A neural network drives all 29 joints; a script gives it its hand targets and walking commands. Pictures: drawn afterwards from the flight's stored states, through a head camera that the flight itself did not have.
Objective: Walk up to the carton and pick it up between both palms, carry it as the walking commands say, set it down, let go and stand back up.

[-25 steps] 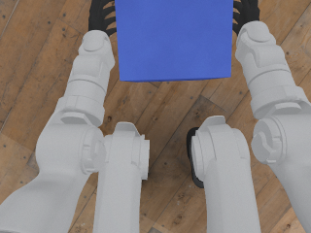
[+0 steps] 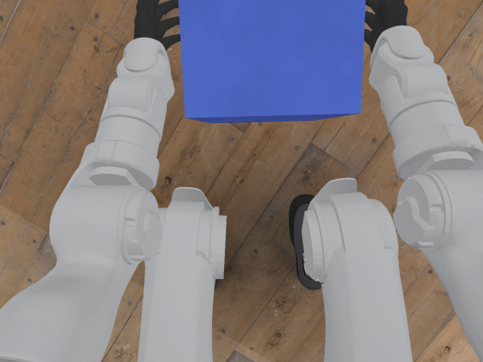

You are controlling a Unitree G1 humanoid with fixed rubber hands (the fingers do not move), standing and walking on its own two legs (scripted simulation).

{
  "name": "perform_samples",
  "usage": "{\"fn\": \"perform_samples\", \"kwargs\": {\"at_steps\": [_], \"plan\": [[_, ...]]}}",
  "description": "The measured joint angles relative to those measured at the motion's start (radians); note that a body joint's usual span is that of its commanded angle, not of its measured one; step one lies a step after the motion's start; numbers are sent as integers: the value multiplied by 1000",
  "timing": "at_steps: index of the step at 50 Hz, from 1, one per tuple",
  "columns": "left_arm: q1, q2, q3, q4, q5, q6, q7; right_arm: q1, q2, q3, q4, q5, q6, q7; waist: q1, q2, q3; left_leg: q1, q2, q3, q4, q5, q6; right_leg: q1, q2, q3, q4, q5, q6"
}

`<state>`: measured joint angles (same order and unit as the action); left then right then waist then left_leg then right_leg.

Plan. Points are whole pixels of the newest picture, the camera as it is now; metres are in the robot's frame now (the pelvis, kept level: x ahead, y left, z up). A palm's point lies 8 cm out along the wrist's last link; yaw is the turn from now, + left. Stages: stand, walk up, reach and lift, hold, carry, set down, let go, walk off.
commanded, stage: set down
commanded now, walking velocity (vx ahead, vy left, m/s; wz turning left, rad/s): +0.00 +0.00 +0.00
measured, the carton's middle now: (265, 54) +0.51 -0.04 -0.23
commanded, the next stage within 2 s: let go in 1.86 s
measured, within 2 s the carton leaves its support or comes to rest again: neither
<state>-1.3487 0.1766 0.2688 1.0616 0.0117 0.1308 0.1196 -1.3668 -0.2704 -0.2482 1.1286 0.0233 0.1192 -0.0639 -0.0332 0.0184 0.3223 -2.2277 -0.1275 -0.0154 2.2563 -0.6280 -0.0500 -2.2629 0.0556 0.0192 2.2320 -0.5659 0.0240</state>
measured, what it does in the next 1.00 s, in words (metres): rises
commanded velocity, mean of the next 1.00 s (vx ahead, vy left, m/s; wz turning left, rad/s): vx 0.00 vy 0.00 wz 0.00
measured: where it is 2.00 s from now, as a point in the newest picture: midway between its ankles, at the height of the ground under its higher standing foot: (256, 263)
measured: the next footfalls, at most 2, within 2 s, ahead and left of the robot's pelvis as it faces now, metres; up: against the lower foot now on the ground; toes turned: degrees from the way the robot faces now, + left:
none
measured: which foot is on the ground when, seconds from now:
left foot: down 0.00-1.00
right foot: down 0.00-1.00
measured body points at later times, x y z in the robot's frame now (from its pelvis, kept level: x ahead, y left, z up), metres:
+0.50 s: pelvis +0.00 +0.00 +0.01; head +0.36 -0.01 +0.27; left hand +0.54 +0.15 -0.17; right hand +0.52 -0.23 -0.18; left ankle +0.10 +0.11 -0.32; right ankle +0.12 -0.12 -0.32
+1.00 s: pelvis +0.01 +0.00 +0.07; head +0.34 -0.02 +0.37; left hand +0.55 +0.16 -0.06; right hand +0.53 -0.24 -0.06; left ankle +0.10 +0.11 -0.32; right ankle +0.12 -0.12 -0.32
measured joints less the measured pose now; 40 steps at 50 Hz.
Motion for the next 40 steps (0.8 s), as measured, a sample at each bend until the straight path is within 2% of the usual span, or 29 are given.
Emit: {"fn": "perform_samples", "kwargs": {"at_steps": [7, 14, 20, 26, 31, 40], "plan": [[-8, 15, -38, 22, -23, -45, -4, -14, -16, 32, 41, 30, -54, 1, 1, -5, 13, 3, 6, 4, -6, 5, 2, 3, -1, 1, -6, 6, 1], [-16, 73, -123, 40, -127, -88, 21, -13, -57, 83, 48, 111, -106, -25, 7, -4, 18, -1, 15, 6, -34, 15, 8, 0, -7, 0, -34, 14, -1], [-7, 117, -163, 47, -184, -99, 12, 3, -100, 113, 53, 156, -122, -16, 10, 1, 1, -16, 23, 10, -41, 16, 14, -14, -16, -2, -40, 12, -5], [1, 129, -175, 40, -206, -103, 5, 15, -121, 120, 46, 180, -124, -7, 9, 3, -9, -29, 33, 12, -36, 15, 20, -26, -24, -8, -37, 11, -9], [17, 132, -177, 4, -216, -98, 9, 28, -132, 121, 9, 200, -116, -7, 10, 0, -16, -37, 40, 13, -33, 15, 24, -33, -28, -12, -36, 13, -12], [83, 129, -169, -151, -219, -40, 29, 80, -128, 107, -141, 201, -58, -15, 11, -3, -66, -1, 50, 18, -83, 19, 31, 0, -24, -6, -85, 19, -12]]}}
